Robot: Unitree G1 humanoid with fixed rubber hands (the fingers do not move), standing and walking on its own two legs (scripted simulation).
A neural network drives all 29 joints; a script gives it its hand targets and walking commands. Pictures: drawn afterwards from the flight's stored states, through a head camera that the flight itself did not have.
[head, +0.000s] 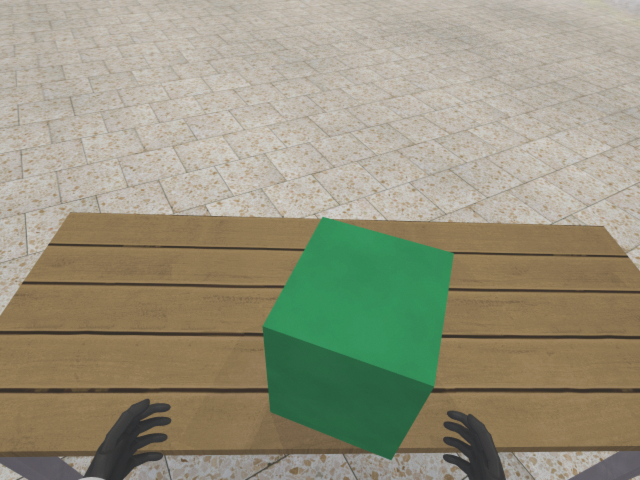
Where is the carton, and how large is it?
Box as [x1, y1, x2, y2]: [263, 217, 453, 459]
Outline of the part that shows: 322,217 263,324 270,411 391,459 434,385 453,253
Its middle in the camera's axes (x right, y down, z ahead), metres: +0.05 +0.15 +0.59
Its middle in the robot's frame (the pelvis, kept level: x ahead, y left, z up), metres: +0.35 -0.05 -0.04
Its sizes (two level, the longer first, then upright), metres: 0.210 0.200 0.250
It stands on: a table, 0.60 m high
